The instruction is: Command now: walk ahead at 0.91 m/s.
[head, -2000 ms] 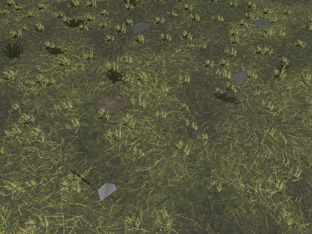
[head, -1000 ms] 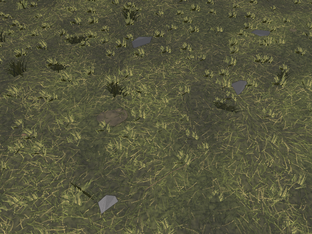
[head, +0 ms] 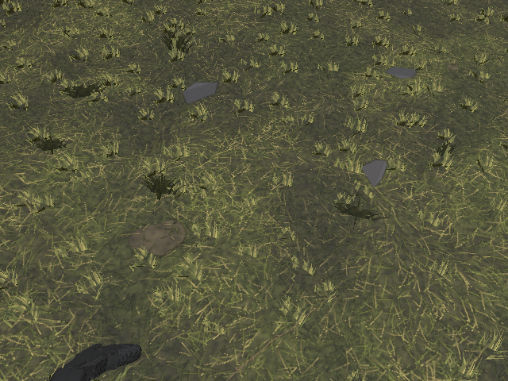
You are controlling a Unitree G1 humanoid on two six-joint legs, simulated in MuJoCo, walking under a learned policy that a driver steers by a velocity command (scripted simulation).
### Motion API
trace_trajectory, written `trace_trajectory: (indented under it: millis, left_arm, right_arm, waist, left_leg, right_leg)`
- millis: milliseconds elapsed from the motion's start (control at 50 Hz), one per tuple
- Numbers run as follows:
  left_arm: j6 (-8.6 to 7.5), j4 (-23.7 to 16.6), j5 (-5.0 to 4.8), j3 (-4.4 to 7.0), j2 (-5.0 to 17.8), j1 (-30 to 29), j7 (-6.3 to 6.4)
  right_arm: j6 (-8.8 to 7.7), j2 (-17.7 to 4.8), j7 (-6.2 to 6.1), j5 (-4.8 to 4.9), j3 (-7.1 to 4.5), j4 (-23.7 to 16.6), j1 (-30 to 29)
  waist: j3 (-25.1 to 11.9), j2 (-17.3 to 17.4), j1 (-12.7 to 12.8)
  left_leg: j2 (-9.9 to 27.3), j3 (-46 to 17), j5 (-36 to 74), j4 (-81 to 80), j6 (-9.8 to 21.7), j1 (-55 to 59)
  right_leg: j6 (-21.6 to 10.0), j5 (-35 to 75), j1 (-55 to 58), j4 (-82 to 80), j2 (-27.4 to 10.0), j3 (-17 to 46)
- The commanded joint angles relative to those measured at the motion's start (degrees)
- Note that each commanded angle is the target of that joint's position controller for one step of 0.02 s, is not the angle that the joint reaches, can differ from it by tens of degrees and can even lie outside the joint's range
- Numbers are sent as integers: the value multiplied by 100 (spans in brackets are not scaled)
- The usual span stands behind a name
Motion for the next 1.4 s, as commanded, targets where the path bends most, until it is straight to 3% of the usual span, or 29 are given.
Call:
trace_trajectory:
  millis: [20,100,140,160,180,200,220,240,300,360,520,600,620,640,660,680,700,740,800,880,1000,1040,1080,1100,1120,1140,1180,1260,1400]
  left_arm:
    - [-141,-703,-61,8,151,-1228,-153]
    - [-120,-881,-69,186,586,-883,-151]
    - [1,-204,-172,493,1193,1817,49]
    - [38,89,24,604,1762,2810,160]
    - [-51,172,142,553,1608,2928,59]
    - [-78,277,168,439,1020,2555,79]
    - [-113,322,177,380,762,2223,87]
    - [-165,404,219,368,693,1822,62]
    - [-197,656,276,274,185,1147,16]
    - [-224,737,232,297,328,959,42]
    - [-120,639,260,389,1133,1625,356]
    - [188,350,208,557,1806,1382,456]
    - [191,189,131,568,1805,1070,394]
    - [93,163,73,429,1250,818,292]
    - [-211,-177,165,101,-3,1492,169]
    - [-498,-646,9,30,236,1380,98]
    - [-607,-760,-104,157,814,598,93]
    - [-518,-763,34,157,676,613,189]
    - [-221,-675,197,261,801,885,253]
    - [-159,-1252,343,150,352,-523,317]
    - [-293,-1601,-34,408,751,-962,225]
    - [-374,-1484,-99,602,1111,-305,239]
    - [-285,-1041,-71,721,1466,2351,340]
    - [-294,-780,248,750,1900,2670,214]
    - [-281,-840,234,660,1330,2448,127]
    - [-197,-829,168,564,807,2180,163]
    - [-93,-564,273,533,842,2026,147]
    - [-168,-169,154,330,394,1972,62]
    - [-175,240,23,321,898,2608,179]
  right_arm:
    - [-9,-1017,-74,54,-193,-274,122]
    - [141,-1312,-57,-121,-296,-275,182]
    - [253,-1516,-64,-239,-332,-452,-361]
    - [152,-686,-11,-309,-158,-761,-37]
    - [-87,-236,55,116,-40,-732,459]
    - [-178,-1025,27,435,-283,-982,-509]
    - [-178,-1115,-1,489,-325,-1183,-1143]
    - [-143,-954,-33,386,-319,-1222,-1329]
    - [256,-478,35,329,-373,-1169,-885]
    - [506,-511,15,244,-404,-1489,-1387]
    - [293,-790,426,147,-382,-2316,-3004]
    - [410,-1573,504,293,-749,-2259,-1506]
    - [515,-2103,424,261,-1007,-1916,-152]
    - [605,-2256,281,328,-1097,-1640,478]
    - [550,-2279,317,144,-957,-1758,-149]
    - [345,-1777,366,-75,-770,-2056,-395]
    - [200,-1465,392,-78,-741,-2083,-345]
    - [9,-1450,451,-28,-703,-2178,-1059]
    - [10,-1369,244,50,-653,-2370,-1635]
    - [112,-1203,-24,154,-602,-2215,-1233]
    - [212,-1260,-64,245,-712,-1974,-980]
    - [266,-1338,-93,194,-774,-2012,-1168]
    - [271,-993,48,-155,-575,-2340,-1739]
    - [218,-210,89,201,-365,-2506,-332]
    - [249,-727,12,458,-319,-2285,-375]
    - [273,-1118,13,306,-373,-2314,-1138]
    - [179,-1123,41,-21,-391,-2602,-2335]
    - [224,-744,134,196,-301,-2718,-2303]
    - [32,-778,322,-22,-150,-3204,-3859]
  waist:
    - [1328,591,177]
    - [546,1264,741]
    - [-859,1461,2179]
    - [-2045,-123,1870]
    - [-3203,-1632,1532]
    - [-1894,-1305,1618]
    - [-952,-732,1529]
    - [-508,47,1202]
    - [161,-347,488]
    - [844,-272,374]
    - [1262,418,736]
    - [2,-538,-340]
    - [-630,-500,-973]
    - [-378,388,-1190]
    - [-305,2629,133]
    - [-1366,2200,239]
    - [-802,975,26]
    - [-31,-547,720]
    - [377,-399,1052]
    - [735,97,452]
    - [419,861,142]
    - [43,1019,589]
    - [-1816,913,1898]
    - [-2681,-2406,927]
    - [-2085,-2440,1123]
    - [-1113,-1456,1353]
    - [-85,182,1281]
    - [326,-189,727]
    - [1014,96,1038]
  left_leg:
    - [1313,-301,1830,-632,772,-818]
    - [1597,-215,6604,977,664,32]
    - [1437,-250,6910,3884,458,-1495]
    - [598,-424,2746,6172,369,-3704]
    - [-91,-1265,-654,7523,362,-4801]
    - [238,-1256,-410,7927,484,-5397]
    - [464,-1038,-35,7914,484,-5590]
    - [737,-997,294,7632,465,-5254]
    - [1216,-974,592,7187,421,-4476]
    - [1300,-828,981,6961,338,-4973]
    - [777,285,2818,4083,520,-5392]
    - [-209,1039,1406,4221,883,-2986]
    - [-335,736,1115,4070,1104,-1153]
    - [-170,27,1064,3444,1325,-181]
    - [466,-2479,862,2995,2124,647]
    - [1370,-5155,-1525,1321,2676,1101]
    - [1407,-5328,-2016,634,2218,559]
    - [1194,-4670,-1473,712,1926,-1260]
    - [450,-3217,-235,627,1790,-2664]
    - [-187,-2100,1258,818,1452,-3358]
    - [33,-2784,887,1477,1035,-2379]
    - [136,-2889,2411,2305,881,-1775]
    - [-88,-2256,2667,5312,546,-2873]
    - [-892,-1756,-1400,7299,245,-4981]
    - [-225,-1477,-902,7912,254,-5815]
    - [-39,-1183,-393,7962,261,-5989]
    - [207,-949,-56,7345,323,-5542]
    - [549,-1071,-100,6449,420,-5368]
    - [623,-293,2288,4125,186,-5166]
  right_leg:
    - [-102,194,221,-901,196,-172]
    - [-449,-933,1637,-1019,827,-492]
    - [-762,-1304,5080,-864,557,33]
    - [-1067,-3435,7525,-860,-1033,2367]
    - [-1620,-5968,8223,-2415,-1946,5202]
    - [-1129,-5721,7297,-3036,-1658,4772]
    - [-878,-4583,6305,-2952,-1541,3611]
    - [-782,-3491,5242,-3040,-1387,2813]
    - [-589,-2413,3581,-3362,-951,1069]
    - [-474,-1704,2949,-3728,-834,-2]
    - [-225,680,4505,-3675,-730,-1463]
    - [-237,5961,5089,-990,-986,-1547]
    - [-297,5579,4307,634,-912,-1315]
    - [-41,1420,3003,3177,-21,-1297]
    - [116,-4036,694,5336,1069,-327]
    - [-187,-3801,-297,5518,1104,957]
    - [-438,-3194,-399,4933,791,1062]
    - [-360,-2491,240,3807,378,1113]
    - [142,-2237,1060,2575,60,1065]
    - [518,-558,1553,136,370,519]
    - [551,-147,2360,-1727,737,733]
    - [360,-652,2939,-1758,755,651]
    - [-31,-1791,6220,-801,-227,1294]
    - [-1160,-4349,7944,-2305,-1702,5134]
    - [-1167,-6026,7624,-2781,-1773,6013]
    - [-958,-5506,6784,-2831,-1431,4904]
    - [-762,-3309,5142,-2873,-848,3253]
    - [-974,-2516,4192,-3228,-687,2345]
    - [-885,-996,3616,-4056,-547,987]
